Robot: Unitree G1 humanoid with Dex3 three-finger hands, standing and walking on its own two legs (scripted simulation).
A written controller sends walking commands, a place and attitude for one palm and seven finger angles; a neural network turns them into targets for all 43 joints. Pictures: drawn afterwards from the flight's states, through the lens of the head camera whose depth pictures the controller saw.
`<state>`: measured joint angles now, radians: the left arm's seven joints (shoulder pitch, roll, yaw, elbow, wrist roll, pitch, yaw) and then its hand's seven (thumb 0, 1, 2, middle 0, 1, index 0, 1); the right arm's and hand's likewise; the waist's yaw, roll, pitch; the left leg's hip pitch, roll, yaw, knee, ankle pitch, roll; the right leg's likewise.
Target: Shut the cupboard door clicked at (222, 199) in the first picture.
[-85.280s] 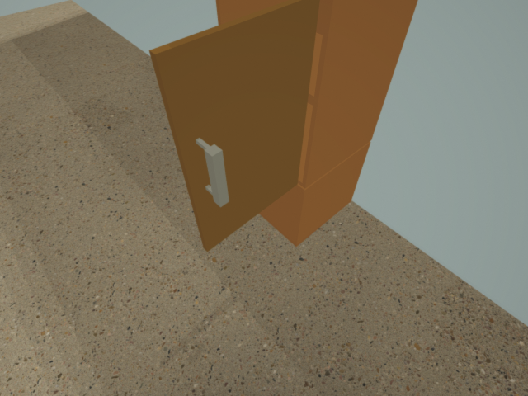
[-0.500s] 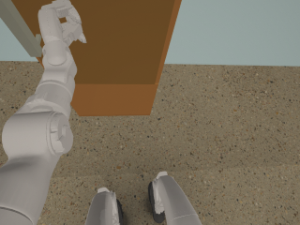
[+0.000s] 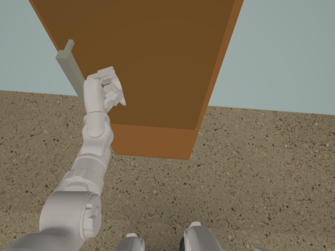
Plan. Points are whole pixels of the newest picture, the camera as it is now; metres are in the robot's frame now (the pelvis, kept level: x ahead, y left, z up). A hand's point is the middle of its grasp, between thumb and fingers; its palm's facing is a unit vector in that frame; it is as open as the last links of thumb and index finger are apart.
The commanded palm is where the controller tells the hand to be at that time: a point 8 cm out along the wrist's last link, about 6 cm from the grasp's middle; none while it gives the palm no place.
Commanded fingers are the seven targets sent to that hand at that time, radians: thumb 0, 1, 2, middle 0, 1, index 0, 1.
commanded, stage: draw the hand back to the body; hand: left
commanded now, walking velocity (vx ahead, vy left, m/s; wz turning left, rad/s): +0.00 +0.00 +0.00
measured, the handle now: (78, 72) +0.56 +0.21 +0.05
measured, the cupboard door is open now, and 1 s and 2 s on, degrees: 0 0 0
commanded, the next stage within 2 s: step back with the hand held close in 1.46 s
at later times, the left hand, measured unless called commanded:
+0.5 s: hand (61, 143) +0.31 +0.17 +0.14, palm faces +0.11 -0.98 -0.17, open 3.1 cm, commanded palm +0.27 +0.22 +0.16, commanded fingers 0.00 0.90 0.90 -0.97 -1.14 -0.97 -1.14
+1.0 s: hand out of the picture +0.20 +0.27 +0.22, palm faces +0.44 -0.82 -0.36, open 5.5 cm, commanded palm +0.15 +0.30 +0.24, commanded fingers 0.00 0.90 0.90 -0.28 -0.39 -0.28 -0.39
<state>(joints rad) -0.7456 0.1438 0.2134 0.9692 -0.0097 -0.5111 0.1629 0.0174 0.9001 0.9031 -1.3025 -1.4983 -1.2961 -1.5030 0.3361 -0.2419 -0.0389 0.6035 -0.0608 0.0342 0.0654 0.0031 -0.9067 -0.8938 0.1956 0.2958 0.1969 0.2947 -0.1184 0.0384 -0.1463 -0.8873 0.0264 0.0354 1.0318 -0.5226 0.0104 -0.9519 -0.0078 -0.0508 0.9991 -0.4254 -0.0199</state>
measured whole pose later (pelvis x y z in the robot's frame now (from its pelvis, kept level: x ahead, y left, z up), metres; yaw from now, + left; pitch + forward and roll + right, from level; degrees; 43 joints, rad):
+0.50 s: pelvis -0.01 +0.00 +0.06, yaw +1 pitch +3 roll +0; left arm -0.09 0.22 0.07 0.27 -0.09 -0.18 0.02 0.02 0.90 0.90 -1.20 -1.38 -1.19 -1.39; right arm 0.22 -0.24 0.01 0.56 0.04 0.03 -0.06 0.01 -0.91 -0.89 0.20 0.30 0.20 0.29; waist 0.00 0.05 -0.06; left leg -0.34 0.00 0.03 0.65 -0.36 0.01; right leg -0.41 -0.02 -0.05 0.65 -0.30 -0.01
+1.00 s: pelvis +0.00 +0.01 +0.07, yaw +2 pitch -5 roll +0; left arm 0.37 0.31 0.26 -0.27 -0.06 -0.06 0.10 0.02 0.89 0.90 -0.55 -0.68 -0.55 -0.68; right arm 0.21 -0.22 0.04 0.61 0.01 -0.05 -0.07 0.01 -0.90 -0.89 0.20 0.30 0.20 0.30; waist 0.06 0.09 0.01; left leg -0.06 -0.01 0.02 0.41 -0.27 0.02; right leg -0.11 -0.02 -0.07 0.40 -0.20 0.00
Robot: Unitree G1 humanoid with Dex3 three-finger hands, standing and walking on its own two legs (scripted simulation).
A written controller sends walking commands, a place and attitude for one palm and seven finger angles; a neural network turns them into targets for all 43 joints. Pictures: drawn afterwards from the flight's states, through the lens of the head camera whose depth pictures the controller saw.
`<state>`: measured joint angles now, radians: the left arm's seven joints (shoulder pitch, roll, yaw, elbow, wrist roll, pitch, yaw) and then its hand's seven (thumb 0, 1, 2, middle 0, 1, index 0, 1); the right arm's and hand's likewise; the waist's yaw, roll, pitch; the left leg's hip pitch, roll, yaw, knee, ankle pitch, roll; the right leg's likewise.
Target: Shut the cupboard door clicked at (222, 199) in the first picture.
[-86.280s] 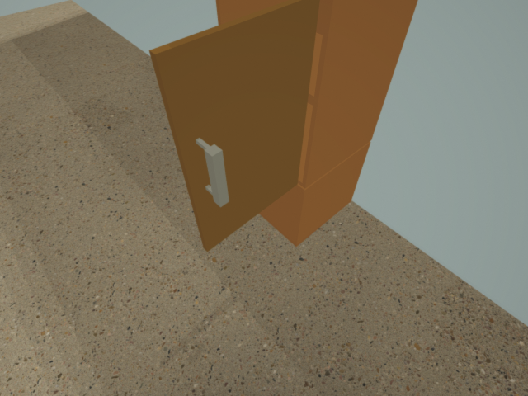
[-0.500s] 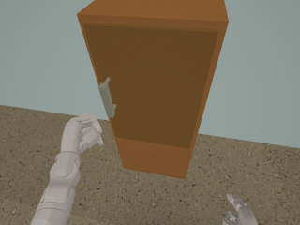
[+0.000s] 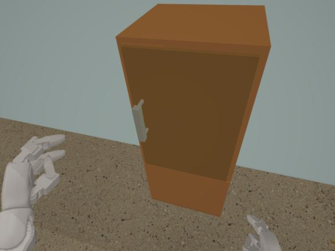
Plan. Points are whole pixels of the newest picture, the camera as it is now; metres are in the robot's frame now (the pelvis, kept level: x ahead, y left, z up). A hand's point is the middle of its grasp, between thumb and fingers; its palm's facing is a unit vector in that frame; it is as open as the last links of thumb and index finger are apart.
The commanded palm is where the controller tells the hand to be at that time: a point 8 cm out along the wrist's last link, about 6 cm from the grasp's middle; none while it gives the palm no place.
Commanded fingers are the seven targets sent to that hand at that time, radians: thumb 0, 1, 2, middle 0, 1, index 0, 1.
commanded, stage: draw the hand back to the body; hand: left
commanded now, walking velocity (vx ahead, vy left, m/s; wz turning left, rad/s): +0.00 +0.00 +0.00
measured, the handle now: (142, 120) +0.56 +0.18 -0.03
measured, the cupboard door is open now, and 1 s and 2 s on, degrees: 0 0 0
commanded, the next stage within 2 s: step back with the hand held close in 0.46 s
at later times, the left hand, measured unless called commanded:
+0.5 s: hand (44, 179) +0.19 +0.26 +0.16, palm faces +0.47 -0.79 -0.39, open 7.4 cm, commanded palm +0.14 +0.29 +0.17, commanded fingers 0.00 0.90 0.90 -0.20 -0.30 -0.20 -0.30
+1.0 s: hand (27, 184) +0.18 +0.28 +0.16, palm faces +0.42 -0.77 -0.49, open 7.4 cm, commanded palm +0.12 +0.32 +0.17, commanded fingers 0.00 0.90 0.90 -0.20 -0.30 -0.20 -0.30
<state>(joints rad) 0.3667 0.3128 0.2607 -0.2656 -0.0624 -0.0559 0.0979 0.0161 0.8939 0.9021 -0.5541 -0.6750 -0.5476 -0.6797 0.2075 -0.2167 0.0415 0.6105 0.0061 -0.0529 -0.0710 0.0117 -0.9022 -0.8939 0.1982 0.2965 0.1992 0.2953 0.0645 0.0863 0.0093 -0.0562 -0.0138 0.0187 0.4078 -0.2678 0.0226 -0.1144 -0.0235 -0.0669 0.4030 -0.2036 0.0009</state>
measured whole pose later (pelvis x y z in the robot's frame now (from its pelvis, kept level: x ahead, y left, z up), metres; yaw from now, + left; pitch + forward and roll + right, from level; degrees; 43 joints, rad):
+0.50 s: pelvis +0.00 -0.01 +0.00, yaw +0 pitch -5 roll +0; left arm 0.44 0.33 0.34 -0.35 -0.06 -0.08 0.11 0.02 0.89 0.90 -0.22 -0.30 -0.21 -0.31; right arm 0.21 -0.22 0.02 0.63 0.01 -0.11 -0.08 0.01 -0.90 -0.89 0.20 0.30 0.20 0.30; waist 0.07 0.08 0.01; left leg -0.05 0.00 0.02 0.42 -0.28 0.01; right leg -0.12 -0.01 -0.07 0.42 -0.21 -0.01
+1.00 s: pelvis -0.03 +0.02 -0.01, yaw -1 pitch +0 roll +0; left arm 0.54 0.41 0.42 -0.45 -0.06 -0.14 0.14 0.02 0.89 0.90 -0.22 -0.30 -0.21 -0.31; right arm 0.21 -0.23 -0.02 0.55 0.01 0.01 -0.10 0.01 -0.90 -0.89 0.20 0.30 0.20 0.30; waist 0.01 0.03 0.00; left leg -0.26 -0.04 0.05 0.53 -0.28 0.05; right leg -0.32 -0.05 -0.03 0.52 -0.20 0.03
